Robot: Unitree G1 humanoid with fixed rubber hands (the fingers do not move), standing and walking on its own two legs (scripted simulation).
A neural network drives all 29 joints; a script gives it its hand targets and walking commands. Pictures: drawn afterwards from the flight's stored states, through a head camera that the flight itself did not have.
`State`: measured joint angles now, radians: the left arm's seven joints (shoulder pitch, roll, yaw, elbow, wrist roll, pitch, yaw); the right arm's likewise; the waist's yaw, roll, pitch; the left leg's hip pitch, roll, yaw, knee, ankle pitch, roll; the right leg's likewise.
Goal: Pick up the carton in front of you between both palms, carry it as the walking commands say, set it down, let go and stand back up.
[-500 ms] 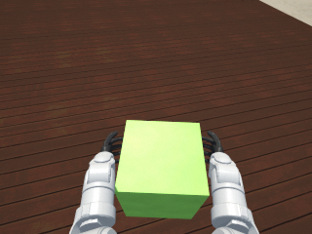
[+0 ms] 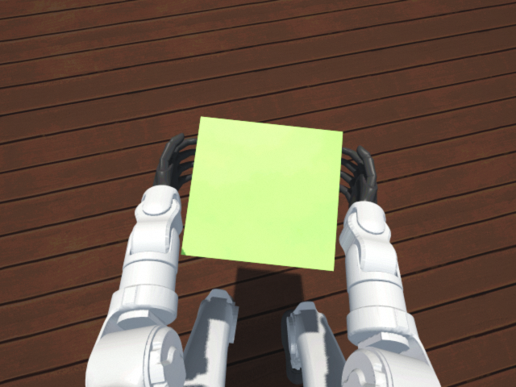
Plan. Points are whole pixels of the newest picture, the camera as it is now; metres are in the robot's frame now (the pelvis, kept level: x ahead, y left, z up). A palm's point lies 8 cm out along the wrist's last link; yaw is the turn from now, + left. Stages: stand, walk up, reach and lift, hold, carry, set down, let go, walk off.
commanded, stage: set down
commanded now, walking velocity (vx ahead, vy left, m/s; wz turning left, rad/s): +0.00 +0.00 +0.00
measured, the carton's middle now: (262, 201) +0.41 +0.03 -0.15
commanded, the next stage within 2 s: none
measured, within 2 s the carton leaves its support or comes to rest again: rests again in 1.62 s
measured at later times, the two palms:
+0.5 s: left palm (181, 192) +0.43 +0.19 -0.23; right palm (325, 201) +0.44 -0.11 -0.22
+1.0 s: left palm (189, 197) +0.46 +0.21 -0.38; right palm (305, 206) +0.46 -0.09 -0.38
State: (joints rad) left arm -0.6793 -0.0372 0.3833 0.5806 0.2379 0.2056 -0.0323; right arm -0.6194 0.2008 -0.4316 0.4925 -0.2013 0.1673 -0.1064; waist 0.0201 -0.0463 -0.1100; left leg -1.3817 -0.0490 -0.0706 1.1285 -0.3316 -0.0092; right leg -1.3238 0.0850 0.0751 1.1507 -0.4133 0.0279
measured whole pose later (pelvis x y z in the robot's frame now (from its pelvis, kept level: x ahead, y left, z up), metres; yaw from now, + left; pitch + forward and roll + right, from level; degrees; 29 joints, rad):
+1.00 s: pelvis -0.04 +0.00 -0.24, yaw -4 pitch +44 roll -4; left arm -1.23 0.24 0.29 0.91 0.10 0.22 0.02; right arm -1.17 0.01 -0.41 0.79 -0.07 0.17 -0.22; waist 0.07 -0.08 0.08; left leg -2.26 -0.10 -0.09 1.99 -0.49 -0.05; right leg -2.19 0.20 0.05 2.00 -0.59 0.09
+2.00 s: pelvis -0.05 +0.00 -0.29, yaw -5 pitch +37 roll -1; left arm -1.35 0.30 0.31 1.11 0.10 0.15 -0.07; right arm -1.32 -0.09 -0.38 1.02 -0.06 0.10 -0.14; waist 0.09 -0.09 0.28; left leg -2.27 -0.03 -0.05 2.17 -0.53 -0.03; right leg -2.23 0.20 0.02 2.19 -0.61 0.07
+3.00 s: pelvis -0.04 +0.01 -0.19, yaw -3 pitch +44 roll -4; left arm -1.15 0.40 0.24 0.95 -0.09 0.10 -0.04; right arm -1.11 -0.14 -0.24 0.81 0.05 0.14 -0.18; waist 0.05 -0.04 0.02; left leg -2.12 -0.03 -0.04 1.85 -0.49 0.01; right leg -2.05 0.09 0.02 1.86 -0.58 0.05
